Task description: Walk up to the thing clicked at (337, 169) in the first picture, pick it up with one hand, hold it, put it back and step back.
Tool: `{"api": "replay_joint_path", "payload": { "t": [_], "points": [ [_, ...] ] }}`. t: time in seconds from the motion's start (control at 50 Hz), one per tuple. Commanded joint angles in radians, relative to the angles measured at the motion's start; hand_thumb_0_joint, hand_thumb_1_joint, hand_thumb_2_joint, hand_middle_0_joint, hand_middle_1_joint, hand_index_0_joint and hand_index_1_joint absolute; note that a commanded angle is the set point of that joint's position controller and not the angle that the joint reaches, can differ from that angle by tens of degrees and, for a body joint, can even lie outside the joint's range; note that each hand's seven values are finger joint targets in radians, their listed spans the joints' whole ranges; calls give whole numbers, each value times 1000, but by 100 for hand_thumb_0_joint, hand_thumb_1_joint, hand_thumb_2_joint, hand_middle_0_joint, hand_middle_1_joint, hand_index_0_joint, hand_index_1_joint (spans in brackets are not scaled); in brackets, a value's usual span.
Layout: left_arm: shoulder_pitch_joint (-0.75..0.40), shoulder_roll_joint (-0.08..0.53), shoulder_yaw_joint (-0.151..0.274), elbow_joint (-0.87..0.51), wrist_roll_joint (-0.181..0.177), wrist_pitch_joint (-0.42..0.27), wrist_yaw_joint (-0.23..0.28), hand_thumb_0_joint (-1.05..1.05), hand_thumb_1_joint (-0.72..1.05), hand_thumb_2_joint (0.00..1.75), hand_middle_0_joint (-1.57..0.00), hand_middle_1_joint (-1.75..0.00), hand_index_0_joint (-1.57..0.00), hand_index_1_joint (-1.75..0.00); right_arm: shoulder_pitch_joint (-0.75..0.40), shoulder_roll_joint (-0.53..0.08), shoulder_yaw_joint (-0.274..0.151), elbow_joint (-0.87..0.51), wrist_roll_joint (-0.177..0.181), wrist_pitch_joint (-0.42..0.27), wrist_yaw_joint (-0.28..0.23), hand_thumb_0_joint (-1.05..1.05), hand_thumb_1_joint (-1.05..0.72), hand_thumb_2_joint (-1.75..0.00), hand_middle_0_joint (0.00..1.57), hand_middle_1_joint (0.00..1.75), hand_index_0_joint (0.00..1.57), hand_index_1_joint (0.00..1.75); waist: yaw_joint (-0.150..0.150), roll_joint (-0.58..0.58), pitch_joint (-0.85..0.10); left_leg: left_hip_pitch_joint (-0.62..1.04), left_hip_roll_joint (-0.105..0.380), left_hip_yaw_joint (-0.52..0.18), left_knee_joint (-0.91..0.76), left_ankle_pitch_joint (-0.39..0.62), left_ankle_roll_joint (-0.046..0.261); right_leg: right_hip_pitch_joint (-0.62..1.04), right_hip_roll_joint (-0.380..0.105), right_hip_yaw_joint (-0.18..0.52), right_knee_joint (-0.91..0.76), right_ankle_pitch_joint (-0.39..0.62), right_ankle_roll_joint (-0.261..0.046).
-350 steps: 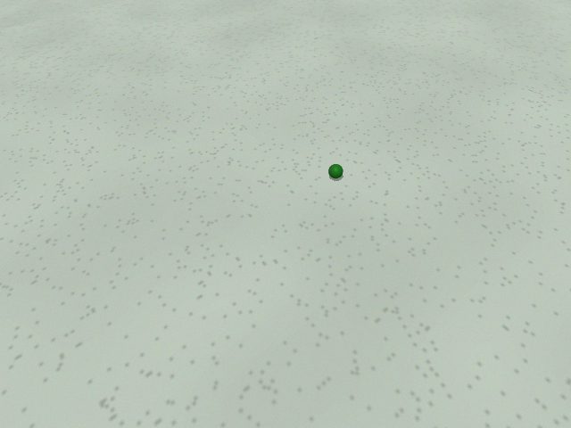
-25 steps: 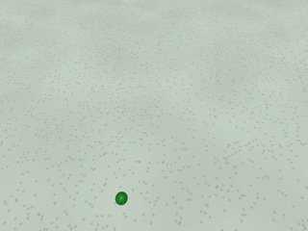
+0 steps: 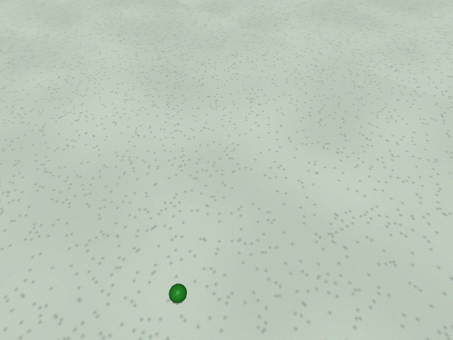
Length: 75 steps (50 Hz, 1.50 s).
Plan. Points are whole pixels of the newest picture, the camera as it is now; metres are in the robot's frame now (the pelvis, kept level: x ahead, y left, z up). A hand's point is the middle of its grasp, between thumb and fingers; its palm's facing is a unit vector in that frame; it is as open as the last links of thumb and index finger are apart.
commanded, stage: stand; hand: left
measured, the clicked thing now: (177, 293) +0.42 +0.25 -0.75
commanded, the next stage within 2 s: none
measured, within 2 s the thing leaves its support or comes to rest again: neither
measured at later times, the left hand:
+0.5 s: hand out of the picture +0.07 +0.26 -0.16, palm faces -0.02 -0.93 -0.35, open 7.4 cm
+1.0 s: hand out of the picture +0.06 +0.26 -0.16, palm faces -0.03 -0.93 -0.36, open 7.4 cm
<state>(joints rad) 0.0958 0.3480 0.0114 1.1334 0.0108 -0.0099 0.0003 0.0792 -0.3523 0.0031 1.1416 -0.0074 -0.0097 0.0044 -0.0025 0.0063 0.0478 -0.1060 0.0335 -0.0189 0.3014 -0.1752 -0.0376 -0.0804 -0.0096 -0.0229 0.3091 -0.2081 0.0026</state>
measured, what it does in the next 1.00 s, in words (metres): stands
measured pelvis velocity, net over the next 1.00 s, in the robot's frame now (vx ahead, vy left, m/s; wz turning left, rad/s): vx -0.01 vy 0.00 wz -0.01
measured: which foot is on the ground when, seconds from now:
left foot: down 0.00-1.00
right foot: down 0.00-1.00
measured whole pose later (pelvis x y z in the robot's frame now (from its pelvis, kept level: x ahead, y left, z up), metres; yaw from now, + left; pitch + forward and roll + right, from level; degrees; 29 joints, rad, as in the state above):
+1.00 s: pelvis -0.01 +0.00 +0.00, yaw +0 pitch -2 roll +0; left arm 0.12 0.35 0.01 1.13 0.01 -0.01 0.00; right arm 0.12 -0.35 0.00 1.14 -0.01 -0.01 0.01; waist 0.00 0.00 0.05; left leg -0.10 0.03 -0.01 0.30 -0.16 -0.04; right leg -0.08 -0.01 -0.02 0.31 -0.20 0.00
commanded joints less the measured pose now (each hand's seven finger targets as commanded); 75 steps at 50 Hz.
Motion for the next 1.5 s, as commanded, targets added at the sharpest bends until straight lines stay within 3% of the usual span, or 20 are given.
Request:
{"api": "replay_joint_path", "payload": {
  "t": [0.0,0.04,0.16,0.32,0.88,1.48],
  "points": [
    [-24,209,32,-57,-3,-25,12,0,90,90,-20,-30,-20,-30,-45,-210,-40,-60,0,-18,-13,0,-90,-90,20,30,20,30,1,-1,-112,51,105,-59,-3,249,43,11,-128,78,-31,266,-18],
    [-27,214,33,-59,-4,-26,14,0,90,90,-20,-30,-20,-30,-35,-205,-39,-62,-1,-17,-13,0,-90,-90,20,30,20,30,-2,-15,-117,42,104,-58,-1,269,42,27,-128,74,-25,297,-17],
    [-23,218,33,-55,-3,-24,12,0,90,90,-20,-30,-20,-30,-35,-205,-38,-60,-1,-14,-10,0,-90,-90,20,30,20,30,0,-17,-65,12,97,-65,-28,148,43,-11,-121,81,-56,155,-16],
    [-15,213,34,-57,-2,-26,11,0,90,90,-20,-30,-20,-30,-30,-211,-38,-65,0,-19,-12,0,-90,-90,20,30,20,30,4,-5,-89,37,104,-66,-18,218,47,1,-124,81,-39,224,-16],
    [-13,225,35,-62,-3,-22,10,0,90,90,-20,-30,-20,-30,0,-206,-36,-62,-4,-18,-13,0,-90,-90,20,30,20,30,1,-10,-59,9,98,-65,-42,134,45,-17,-121,92,-51,138,-22],
    [-3,224,32,-61,-4,-24,12,0,90,90,-20,-30,-20,-30,-2,-208,-37,-67,-1,-16,-13,0,-90,-90,20,30,20,30,2,-19,-60,22,101,-64,-29,172,46,-11,-123,89,-47,186,-21]
  ]
}}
